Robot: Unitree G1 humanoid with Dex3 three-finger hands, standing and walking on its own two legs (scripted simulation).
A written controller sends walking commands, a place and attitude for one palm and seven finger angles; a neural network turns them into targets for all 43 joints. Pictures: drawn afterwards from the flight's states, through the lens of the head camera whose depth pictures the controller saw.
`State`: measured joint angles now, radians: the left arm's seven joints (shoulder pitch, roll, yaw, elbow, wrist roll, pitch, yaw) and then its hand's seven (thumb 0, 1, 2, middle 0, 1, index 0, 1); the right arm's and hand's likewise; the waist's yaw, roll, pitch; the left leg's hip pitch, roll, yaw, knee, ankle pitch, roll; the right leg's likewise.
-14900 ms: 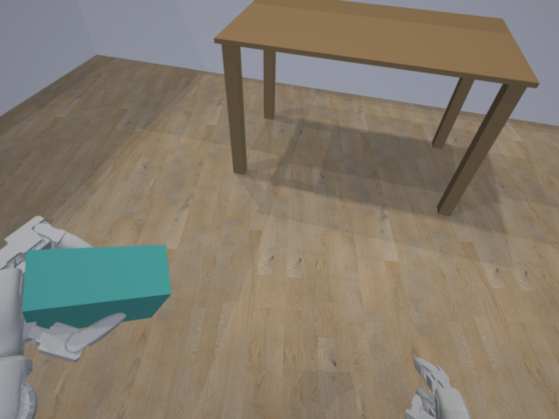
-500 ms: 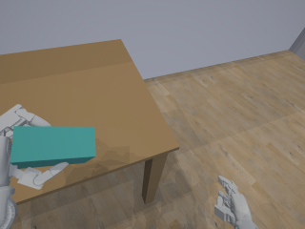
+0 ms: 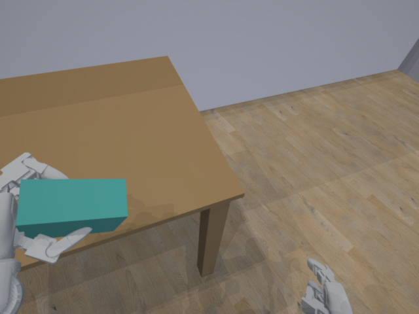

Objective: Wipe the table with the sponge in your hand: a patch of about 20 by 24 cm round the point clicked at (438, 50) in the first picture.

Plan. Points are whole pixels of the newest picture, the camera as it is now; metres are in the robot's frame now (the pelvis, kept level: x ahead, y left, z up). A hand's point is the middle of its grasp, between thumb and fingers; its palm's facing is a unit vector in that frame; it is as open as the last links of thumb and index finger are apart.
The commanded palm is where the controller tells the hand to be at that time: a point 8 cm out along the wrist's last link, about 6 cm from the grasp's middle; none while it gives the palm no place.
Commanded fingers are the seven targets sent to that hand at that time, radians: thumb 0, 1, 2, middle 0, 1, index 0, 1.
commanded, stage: come to a stop and stand still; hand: left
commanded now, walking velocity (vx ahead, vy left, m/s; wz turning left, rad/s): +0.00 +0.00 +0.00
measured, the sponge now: (90, 208) +0.24 +0.21 +0.12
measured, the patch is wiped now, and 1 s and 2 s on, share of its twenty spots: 0.00 0.00 0.00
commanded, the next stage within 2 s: look again from close up in 0.12 s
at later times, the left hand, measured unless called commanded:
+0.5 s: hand (53, 207) +0.22 +0.24 +0.15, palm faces +0.39 -0.84 -0.38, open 10.0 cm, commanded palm +0.16 +0.28 +0.17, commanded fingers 0.00 0.10 1.30 -1.20 -1.60 -1.20 -1.60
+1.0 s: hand (76, 218) +0.21 +0.22 +0.13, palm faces +0.34 -0.67 -0.66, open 10.0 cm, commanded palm +0.17 +0.26 +0.18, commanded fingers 0.00 0.10 1.30 -1.20 -1.60 -1.20 -1.60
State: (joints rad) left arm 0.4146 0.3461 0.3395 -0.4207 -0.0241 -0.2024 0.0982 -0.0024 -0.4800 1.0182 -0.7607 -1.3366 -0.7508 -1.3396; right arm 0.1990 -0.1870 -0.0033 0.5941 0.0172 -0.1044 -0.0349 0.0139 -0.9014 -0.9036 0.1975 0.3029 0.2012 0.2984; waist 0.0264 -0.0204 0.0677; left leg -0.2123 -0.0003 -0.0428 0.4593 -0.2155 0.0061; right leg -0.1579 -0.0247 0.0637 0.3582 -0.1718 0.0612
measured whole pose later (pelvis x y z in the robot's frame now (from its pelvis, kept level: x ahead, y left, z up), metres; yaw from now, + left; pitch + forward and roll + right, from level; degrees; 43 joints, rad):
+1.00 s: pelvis +0.02 -0.04 -0.01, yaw +3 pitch +0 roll +0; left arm 0.47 0.49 0.29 -0.47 0.14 -0.09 0.13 0.00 -0.48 1.02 -0.76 -1.33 -0.75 -1.34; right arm 0.18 -0.23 -0.01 0.63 -0.03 -0.11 -0.02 0.01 -0.90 -0.90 0.20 0.30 0.20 0.30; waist 0.05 0.02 0.02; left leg -0.30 0.01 -0.10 0.59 -0.30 -0.05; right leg -0.28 0.00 0.01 0.60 -0.33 0.01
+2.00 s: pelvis +0.02 -0.01 +0.00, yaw +2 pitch -2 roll +0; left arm 0.24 0.56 0.13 -0.35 0.62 0.46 0.09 0.00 -0.48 1.02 -0.76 -1.33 -0.75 -1.33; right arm 0.06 -0.26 0.04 0.63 0.04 0.04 -0.07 0.01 -0.90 -0.90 0.20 0.30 0.20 0.30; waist 0.09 0.10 -0.02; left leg -0.20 -0.02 -0.06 0.48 -0.25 -0.01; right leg -0.18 -0.04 0.04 0.47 -0.27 0.04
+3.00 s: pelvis +0.02 -0.03 +0.00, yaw +1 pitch -2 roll +1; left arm 0.18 0.54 -0.07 -0.32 0.87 0.42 -0.03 0.00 -0.48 1.02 -0.76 -1.33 -0.75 -1.33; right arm -0.01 -0.28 0.03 0.64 0.03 0.04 -0.08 0.01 -0.90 -0.90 0.20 0.30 0.20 0.30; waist 0.12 0.11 0.01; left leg -0.16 0.00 -0.06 0.44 -0.24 -0.03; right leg -0.16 -0.02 0.04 0.49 -0.28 0.02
